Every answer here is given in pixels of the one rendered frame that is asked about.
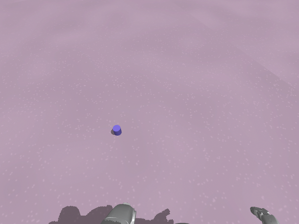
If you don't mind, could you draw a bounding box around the right robot hand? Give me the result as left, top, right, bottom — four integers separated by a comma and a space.
250, 207, 280, 224

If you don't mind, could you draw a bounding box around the tin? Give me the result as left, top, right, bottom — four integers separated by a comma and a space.
113, 125, 121, 136

